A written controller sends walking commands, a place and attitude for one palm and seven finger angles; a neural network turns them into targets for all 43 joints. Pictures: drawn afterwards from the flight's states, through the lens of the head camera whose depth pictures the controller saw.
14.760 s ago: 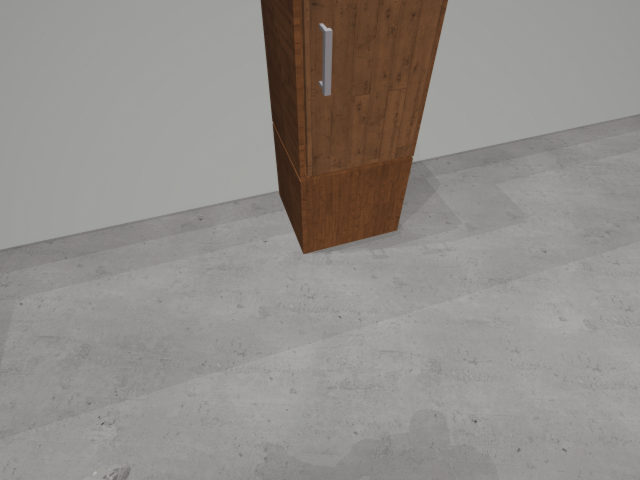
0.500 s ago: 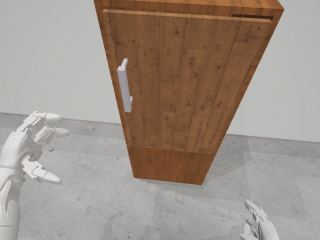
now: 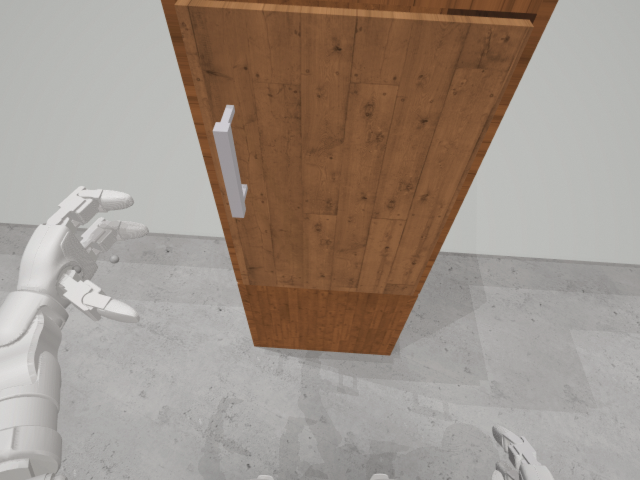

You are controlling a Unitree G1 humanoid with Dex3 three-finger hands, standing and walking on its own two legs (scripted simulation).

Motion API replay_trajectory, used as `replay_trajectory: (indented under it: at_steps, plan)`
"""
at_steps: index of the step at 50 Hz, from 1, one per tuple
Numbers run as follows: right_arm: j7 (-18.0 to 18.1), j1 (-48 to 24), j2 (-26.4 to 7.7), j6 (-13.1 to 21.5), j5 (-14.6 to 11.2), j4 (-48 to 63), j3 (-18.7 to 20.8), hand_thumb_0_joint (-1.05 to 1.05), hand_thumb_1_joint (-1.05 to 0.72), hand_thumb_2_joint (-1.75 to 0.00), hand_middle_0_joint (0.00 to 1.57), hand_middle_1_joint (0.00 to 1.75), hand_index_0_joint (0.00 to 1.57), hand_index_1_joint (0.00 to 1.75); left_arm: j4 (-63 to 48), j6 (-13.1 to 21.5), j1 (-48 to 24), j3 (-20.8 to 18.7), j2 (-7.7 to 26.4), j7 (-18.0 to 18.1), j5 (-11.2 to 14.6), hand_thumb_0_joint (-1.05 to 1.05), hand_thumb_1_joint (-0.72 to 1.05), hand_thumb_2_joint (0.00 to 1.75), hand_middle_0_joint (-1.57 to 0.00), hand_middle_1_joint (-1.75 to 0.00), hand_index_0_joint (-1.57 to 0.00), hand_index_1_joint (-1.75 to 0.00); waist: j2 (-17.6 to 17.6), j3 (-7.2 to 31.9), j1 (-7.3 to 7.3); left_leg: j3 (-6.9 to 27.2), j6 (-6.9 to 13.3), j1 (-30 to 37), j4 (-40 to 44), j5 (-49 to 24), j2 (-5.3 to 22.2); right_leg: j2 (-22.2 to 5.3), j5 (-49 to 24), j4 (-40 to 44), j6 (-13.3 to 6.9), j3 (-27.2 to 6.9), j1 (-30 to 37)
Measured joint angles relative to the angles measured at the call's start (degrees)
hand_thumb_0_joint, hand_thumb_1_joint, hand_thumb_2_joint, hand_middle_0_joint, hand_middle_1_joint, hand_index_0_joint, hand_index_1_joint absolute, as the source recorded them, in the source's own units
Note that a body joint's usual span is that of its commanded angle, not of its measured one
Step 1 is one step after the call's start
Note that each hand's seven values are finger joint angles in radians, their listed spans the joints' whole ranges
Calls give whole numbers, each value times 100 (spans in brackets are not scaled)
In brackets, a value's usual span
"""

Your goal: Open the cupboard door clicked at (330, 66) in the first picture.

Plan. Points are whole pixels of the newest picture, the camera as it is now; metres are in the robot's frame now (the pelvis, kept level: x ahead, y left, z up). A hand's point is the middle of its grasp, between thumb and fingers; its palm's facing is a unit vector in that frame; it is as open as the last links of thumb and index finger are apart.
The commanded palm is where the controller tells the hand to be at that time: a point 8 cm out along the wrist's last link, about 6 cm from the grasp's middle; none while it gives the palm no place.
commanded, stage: move the hooked fingers beside the handle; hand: left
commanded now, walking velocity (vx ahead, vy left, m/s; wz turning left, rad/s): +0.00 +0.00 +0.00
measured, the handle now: (234, 165) +0.52 +0.15 +0.09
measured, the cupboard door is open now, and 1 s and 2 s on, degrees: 0 0 0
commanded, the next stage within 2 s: slide the fingers in behind the handle in 1.88 s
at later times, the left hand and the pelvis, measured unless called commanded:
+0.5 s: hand (149, 228) +0.39 +0.23 +0.09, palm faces -0.05 -1.00 +0.00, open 14.0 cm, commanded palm +0.37 +0.29 +0.09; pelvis +0.00 +0.00 +0.00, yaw +0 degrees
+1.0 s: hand (174, 199) +0.45 +0.22 +0.08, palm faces -0.06 -1.00 +0.00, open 14.0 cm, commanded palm +0.44 +0.27 +0.08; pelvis +0.00 +0.00 -0.01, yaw -1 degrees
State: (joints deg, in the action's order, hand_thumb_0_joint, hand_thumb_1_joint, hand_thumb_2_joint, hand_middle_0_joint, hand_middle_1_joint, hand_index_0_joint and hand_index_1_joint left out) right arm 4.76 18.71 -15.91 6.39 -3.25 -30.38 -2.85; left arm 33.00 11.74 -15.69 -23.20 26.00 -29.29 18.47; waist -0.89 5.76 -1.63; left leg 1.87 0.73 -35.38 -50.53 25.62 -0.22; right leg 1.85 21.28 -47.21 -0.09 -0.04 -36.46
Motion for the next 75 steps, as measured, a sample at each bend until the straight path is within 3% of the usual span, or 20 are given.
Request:
replay_trajectory:
  at_steps: [18,30,55,64,75]
  plan:
    - [-42,20,19,-246,12,-96,59,1,-91,-90,20,30,20,30,528,127,-704,283,-128,244,-223,-1,-50,30,-30,-120,-30,-120,-4,36,-56,16,16,-171,-56,32,-20,-20,32,-37,18,17,-153]
    - [-93,31,37,-465,28,-144,30,1,-91,-90,20,30,20,30,1313,305,-1438,301,-25,404,-422,-1,-50,30,-30,-120,-30,-120,16,28,-144,6,0,-378,-150,45,3,4,37,-136,2,10,-371]
    - [-151,304,-16,-782,102,-400,56,0,-91,-90,20,30,20,30,2791,624,-2870,149,404,540,-785,-1,-50,30,-30,-120,-30,-120,47,4,-479,6,-14,-982,-431,107,63,67,50,-356,-9,17,-965]
    - [-218,400,13,-895,134,-263,57,0,-91,-90,20,30,20,30,2704,631,-2733,-55,438,584,-851,-1,-49,30,-30,-120,-30,-120,34,45,-544,-92,11,-1014,-421,148,105,111,46,-341,14,-79,-1034]
    - [-229,364,49,-934,104,-276,68,0,-91,-90,20,30,20,30,2394,608,-2446,197,239,614,-723,-1,-50,30,-30,-120,-30,-120,23,90,-403,-20,28,-873,-375,161,68,71,71,-247,31,-10,-837]
